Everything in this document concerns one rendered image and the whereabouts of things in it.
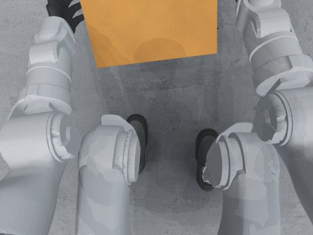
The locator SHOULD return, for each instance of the left robot hand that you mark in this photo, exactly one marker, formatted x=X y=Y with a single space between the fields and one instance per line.
x=60 y=8

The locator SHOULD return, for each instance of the carton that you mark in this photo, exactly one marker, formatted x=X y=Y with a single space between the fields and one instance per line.
x=123 y=32

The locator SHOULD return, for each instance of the robot right forearm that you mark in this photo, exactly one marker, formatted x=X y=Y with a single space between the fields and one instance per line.
x=272 y=46

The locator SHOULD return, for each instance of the robot left upper arm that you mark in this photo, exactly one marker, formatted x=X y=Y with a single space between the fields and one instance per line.
x=37 y=148

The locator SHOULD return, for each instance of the robot right upper arm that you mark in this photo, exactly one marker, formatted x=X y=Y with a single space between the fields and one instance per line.
x=284 y=118

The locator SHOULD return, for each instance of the robot left forearm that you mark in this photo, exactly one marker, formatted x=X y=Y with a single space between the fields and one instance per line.
x=49 y=71

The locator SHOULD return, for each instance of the left robot foot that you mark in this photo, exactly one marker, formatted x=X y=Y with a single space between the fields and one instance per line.
x=139 y=123

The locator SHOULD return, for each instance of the robot right thigh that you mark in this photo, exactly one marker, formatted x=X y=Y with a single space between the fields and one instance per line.
x=251 y=205

